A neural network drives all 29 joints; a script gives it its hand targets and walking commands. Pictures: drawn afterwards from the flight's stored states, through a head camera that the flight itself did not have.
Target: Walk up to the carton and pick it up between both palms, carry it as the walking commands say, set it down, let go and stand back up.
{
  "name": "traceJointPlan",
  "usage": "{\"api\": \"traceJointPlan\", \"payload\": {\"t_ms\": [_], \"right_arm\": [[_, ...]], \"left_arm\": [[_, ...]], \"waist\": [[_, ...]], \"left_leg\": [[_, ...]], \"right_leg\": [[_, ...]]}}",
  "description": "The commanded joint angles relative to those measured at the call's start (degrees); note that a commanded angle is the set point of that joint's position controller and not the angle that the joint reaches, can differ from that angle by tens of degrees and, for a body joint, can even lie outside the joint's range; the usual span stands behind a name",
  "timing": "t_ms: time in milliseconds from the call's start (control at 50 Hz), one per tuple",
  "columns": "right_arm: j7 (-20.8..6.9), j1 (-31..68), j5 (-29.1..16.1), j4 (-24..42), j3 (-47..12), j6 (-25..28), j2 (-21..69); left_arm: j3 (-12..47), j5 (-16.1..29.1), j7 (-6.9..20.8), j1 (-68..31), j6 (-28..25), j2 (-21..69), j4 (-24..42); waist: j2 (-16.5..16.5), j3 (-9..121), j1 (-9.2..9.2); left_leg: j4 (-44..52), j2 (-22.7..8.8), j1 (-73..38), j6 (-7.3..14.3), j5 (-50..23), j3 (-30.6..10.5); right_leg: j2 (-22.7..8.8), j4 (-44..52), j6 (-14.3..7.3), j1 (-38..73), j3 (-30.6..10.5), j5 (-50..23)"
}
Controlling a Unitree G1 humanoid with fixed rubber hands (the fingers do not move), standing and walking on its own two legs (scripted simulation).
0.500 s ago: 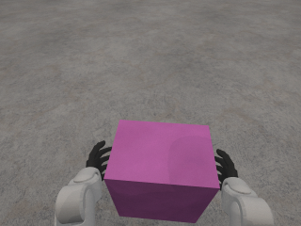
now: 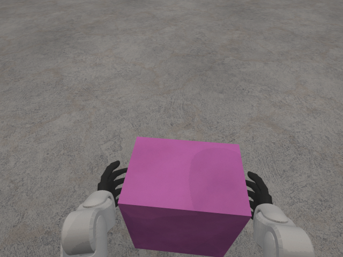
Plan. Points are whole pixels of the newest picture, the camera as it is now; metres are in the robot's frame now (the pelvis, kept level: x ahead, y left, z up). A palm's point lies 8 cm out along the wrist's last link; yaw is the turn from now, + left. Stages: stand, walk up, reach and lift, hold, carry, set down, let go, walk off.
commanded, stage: carry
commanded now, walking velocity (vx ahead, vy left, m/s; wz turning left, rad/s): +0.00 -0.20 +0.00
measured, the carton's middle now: (182, 200) +0.27 +0.01 +0.02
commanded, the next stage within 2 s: none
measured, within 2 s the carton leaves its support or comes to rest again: neither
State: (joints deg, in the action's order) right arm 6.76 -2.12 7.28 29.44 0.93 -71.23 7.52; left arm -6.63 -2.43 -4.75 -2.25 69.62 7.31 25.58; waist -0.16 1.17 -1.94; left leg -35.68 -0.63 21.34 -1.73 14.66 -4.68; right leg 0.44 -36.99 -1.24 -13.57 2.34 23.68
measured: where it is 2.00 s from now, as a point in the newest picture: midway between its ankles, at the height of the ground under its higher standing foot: outside the picture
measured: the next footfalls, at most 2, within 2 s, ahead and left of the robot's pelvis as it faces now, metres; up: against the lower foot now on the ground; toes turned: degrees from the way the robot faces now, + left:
right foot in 0.80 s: +0.01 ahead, -0.15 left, +0.00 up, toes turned -4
left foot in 1.16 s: -0.06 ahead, +0.08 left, +0.00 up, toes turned +1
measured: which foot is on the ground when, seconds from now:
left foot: down 0.00-0.80, up 0.82-1.00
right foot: down 0.00-0.56, up 0.58-0.78, down 0.80-1.00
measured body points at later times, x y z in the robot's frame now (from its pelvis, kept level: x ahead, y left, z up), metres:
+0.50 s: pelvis +0.00 -0.02 +0.00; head +0.01 -0.02 +0.45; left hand +0.25 +0.14 +0.07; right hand +0.24 -0.17 +0.07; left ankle -0.01 +0.15 -0.70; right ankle -0.04 -0.10 -0.72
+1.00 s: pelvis -0.04 -0.08 +0.00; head -0.01 -0.09 +0.45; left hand +0.22 +0.07 +0.08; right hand +0.20 -0.24 +0.08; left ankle -0.09 +0.09 -0.66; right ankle -0.03 -0.14 -0.72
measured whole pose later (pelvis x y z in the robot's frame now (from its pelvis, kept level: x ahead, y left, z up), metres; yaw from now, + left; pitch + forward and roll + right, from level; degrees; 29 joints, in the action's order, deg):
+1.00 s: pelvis -0.04 -0.08 +0.00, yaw -1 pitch +3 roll +1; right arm 6.7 -3.0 6.9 36.0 1.0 -70.3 7.6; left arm -5.1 -2.0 -4.8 -2.6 69.4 7.3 31.5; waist -0.3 0.3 -1.7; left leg -58.8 -4.6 27.2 -5.8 27.5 -2.2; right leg 2.7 -33.5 -5.4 -21.7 5.1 15.5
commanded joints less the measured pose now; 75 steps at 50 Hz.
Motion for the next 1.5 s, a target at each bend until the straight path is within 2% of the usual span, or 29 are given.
{"api": "traceJointPlan", "payload": {"t_ms": [0,40,120,220,260,320,340,440,480,500,540,580,680,740,760,780,800,860,1000,1080,1120,1140,1160,1240,1300,1320,1360,1420,1480], "right_arm": [[-7.0,28.0,-22.6,14.5,-36.6,2.8,50.9],[-7.1,27.5,-22.8,14.5,-36.6,2.7,51.1],[-7.4,26.5,-22.8,13.2,-36.6,2.6,50.3],[-7.3,26.6,-22.1,13.7,-35.2,3.0,49.7],[-7.3,25.7,-22.3,12.5,-35.9,2.5,50.7],[-7.5,31.5,-23.9,17.5,-37.3,2.9,50.4],[-7.7,28.8,-23.7,15.0,-37.5,2.1,49.4],[-7.9,27.4,-23.7,13.8,-36.8,2.5,49.2],[-7.3,25.9,-23.3,14.4,-36.3,2.7,49.1],[-7.6,26.1,-24.2,15.7,-36.6,3.4,50.0],[-7.9,26.4,-24.1,14.9,-35.0,3.7,50.3],[-7.7,21.3,-23.8,13.3,-34.7,3.7,50.5],[-8.1,23.9,-23.7,16.9,-35.7,4.7,50.7],[-7.2,23.8,-23.3,19.6,-36.5,4.6,49.4],[-6.6,23.8,-23.0,19.0,-36.6,4.1,48.8],[-6.9,22.3,-22.8,18.3,-36.9,3.7,48.9],[-6.9,21.8,-23.1,17.8,-37.2,3.5,46.6],[-7.4,26.1,-24.0,18.1,-38.5,3.3,48.8],[-6.6,25.3,-22.9,16.1,-37.0,2.6,45.7],[-6.7,24.6,-23.0,16.7,-35.8,3.1,47.5],[-7.0,23.6,-22.1,14.4,-34.3,2.7,48.4],[-6.8,23.1,-21.3,14.0,-33.3,2.9,46.5],[-7.0,22.6,-21.7,12.4,-34.3,2.7,47.4],[-7.3,25.2,-22.2,15.2,-35.7,3.5,49.3],[-6.9,22.7,-22.3,15.1,-35.2,3.2,48.5],[-7.3,22.6,-22.8,15.8,-35.1,3.5,49.1],[-6.7,24.1,-23.0,18.1,-36.9,3.7,48.2],[-6.9,27.5,-23.7,18.1,-38.4,3.6,48.9],[-6.8,25.6,-22.6,14.9,-38.0,3.0,48.1]], "left_arm": [[44.0,21.3,6.3,-27.8,-0.6,52.7,16.5],[43.7,20.8,6.1,-26.5,-0.5,53.3,15.7],[43.5,19.9,6.0,-25.0,-0.6,51.5,16.0],[45.1,21.1,6.3,-26.4,-0.5,52.2,16.7],[44.8,21.0,6.5,-27.3,-0.2,51.7,18.0],[43.6,20.5,6.2,-25.7,-0.6,53.2,16.8],[43.5,19.6,5.7,-24.6,-0.4,51.6,16.3],[43.1,19.6,5.7,-23.2,-0.9,51.9,14.4],[43.7,19.9,5.3,-21.5,-0.7,52.4,15.1],[44.8,20.3,5.2,-22.6,-1.5,52.3,18.0],[45.7,20.9,5.3,-25.0,-1.6,52.6,20.0],[45.3,21.0,5.1,-20.8,-1.7,52.9,18.4],[47.8,21.2,4.9,-24.5,-2.1,53.3,21.8],[46.1,21.3,5.1,-20.6,-1.3,53.2,19.9],[44.9,21.2,5.4,-20.0,-0.9,52.3,18.5],[45.1,21.6,5.4,-20.7,-1.2,51.6,20.0],[43.7,20.7,5.1,-19.3,-1.4,50.1,18.3],[43.4,19.7,5.9,-18.7,-0.8,51.9,15.9],[42.0,18.7,5.4,-17.2,-0.6,49.1,15.0],[44.7,20.0,5.1,-19.7,-0.9,50.8,17.8],[45.5,20.4,5.3,-20.8,-0.5,50.9,17.7],[44.9,19.7,5.1,-20.4,-0.5,49.8,18.2],[44.6,19.1,5.3,-20.5,-0.3,48.8,18.0],[46.4,20.4,5.3,-24.0,-1.0,50.9,19.7],[46.4,20.4,4.8,-22.3,-0.5,50.0,20.6],[47.0,20.8,4.7,-23.9,-0.8,51.4,21.7],[44.4,20.7,5.0,-21.1,-1.1,49.6,20.3],[42.9,20.5,6.0,-19.8,-1.0,50.7,17.9],[42.3,19.5,6.3,-18.8,-1.0,49.3,15.8]], "waist": [[5.5,13.7,1.82],[5.3,14.7,2.22],[0.9,14.6,2.26],[-10.4,14.4,1.47],[-8.9,13.6,1.35],[10.4,11.2,0.55],[8.9,10.2,0.65],[8.0,12.6,1.68],[8.5,15.4,2.69],[2.8,21.7,3.49],[-16.0,19.0,1.95],[-10.7,18.4,2.35],[-18.1,17.9,2.07],[-15.4,21.5,0.95],[-7.0,21.5,0.93],[8.0,21.3,1.22],[13.9,20.6,1.56],[3.5,18.4,1.35],[9.7,15.6,1.33],[6.9,19.9,2.53],[-3.5,21.2,3.41],[-15.4,17.5,2.65],[-14.7,15.2,2.14],[-10.7,11.4,1.58],[-16.6,19.0,0.91],[-12.1,22.5,1.28],[13.5,22.2,1.54],[6.6,17.4,1.17],[6.4,17.3,1.47]], "left_leg": [[-3.9,-4.5,4.3,0.2,-11.0,1.8],[-1.4,-3.5,2.2,0.4,-5.2,4.1],[-0.1,-9.0,-5.9,2.7,-26.7,-1.7],[10.9,-16.4,-7.5,6.9,-25.9,-14.0],[7.4,-11.8,-0.5,3.5,-15.8,-8.0],[-17.2,-1.6,12.4,-1.3,14.7,6.9],[-22.2,-2.8,10.3,-1.8,18.4,8.0],[-11.4,-3.2,5.5,-0.9,11.1,10.5],[4.4,-3.3,-0.1,0.1,-1.3,9.2],[10.3,-5.0,-9.9,1.1,-13.5,4.9],[9.9,-26.8,-23.9,9.5,-65.0,-24.1],[8.7,-25.0,-21.3,10.6,-54.8,-19.4],[9.0,-20.2,-14.9,7.1,-50.5,-11.3],[2.5,-15.0,-8.3,2.8,-35.9,-3.3],[-5.0,-10.5,-1.4,0.1,-20.5,1.8],[-15.6,-4.1,11.8,-2.3,10.0,7.1],[-23.3,-3.1,14.1,-2.0,22.7,9.0],[-32.9,-4.0,9.8,-2.1,18.5,8.3],[-15.7,-3.7,5.7,-2.2,14.4,10.9],[4.7,-1.9,-4.1,-0.9,6.2,12.0],[12.5,-12.1,-17.2,1.8,-14.0,-1.9],[16.0,-26.0,-18.5,7.0,-36.9,-20.2],[13.1,-29.6,-16.1,11.1,-40.2,-20.8],[11.8,-20.1,-6.5,5.4,-32.1,-6.5],[2.0,-15.8,-6.8,2.1,-35.8,-1.1],[-4.1,-13.0,-5.1,0.1,-30.4,2.9],[-20.0,-4.7,15.4,-2.2,17.6,9.9],[-36.0,-5.3,9.9,-1.6,18.3,8.1],[-34.2,-5.4,11.1,-1.6,12.8,8.8]], "right_leg": [[-9.1,9.0,-5.0,8.0,-7.3,-35.8],[-10.8,7.0,-6.5,8.4,-5.7,-41.4],[-5.9,1.3,-2.3,1.2,-2.1,-34.7],[2.2,3.4,-0.1,-3.1,0.4,6.3],[0.4,9.7,-1.6,2.5,-2.5,-0.1],[-15.8,14.8,-10.1,7.9,-13.4,-37.7],[-17.8,14.1,-12.3,3.7,-13.2,-44.4],[-12.1,6.6,-9.8,5.4,-4.8,-51.3],[-9.5,-0.4,-7.3,7.7,-2.1,-55.5],[-6.9,-6.2,-4.5,4.9,-0.7,-50.1],[2.9,-17.8,3.1,-19.7,1.6,8.8],[0.1,-19.8,2.9,-19.8,-3.7,10.8],[-0.1,-8.4,2.6,-12.6,-1.4,3.8],[0.9,13.2,1.0,3.6,1.8,-7.7],[-2.7,17.3,0.0,12.1,-0.4,-16.5],[-12.1,12.4,-2.8,22.0,-9.3,-52.2],[-20.8,10.3,-7.7,18.2,-14.5,-69.1],[-17.0,10.9,-11.5,11.3,-7.0,-56.0],[-12.9,12.2,-12.0,5.1,-6.2,-41.4],[-12.0,9.7,-9.4,4.1,-6.2,-31.7],[-6.7,0.8,-2.9,-7.0,-0.7,-24.4],[-0.6,-6.9,1.6,-17.6,3.9,-3.8],[-1.3,-15.6,2.4,-18.9,-1.3,6.7],[-2.0,-10.7,1.6,-12.8,-2.4,1.2],[-0.5,11.1,-0.2,1.6,0.5,-6.5],[-2.4,14.5,-0.7,9.0,1.0,-15.3],[-17.0,9.1,-5.8,23.7,-10.0,-63.5],[-17.8,15.3,-10.0,7.7,-8.5,-43.6],[-14.1,16.7,-7.6,9.2,-5.8,-28.0]]}}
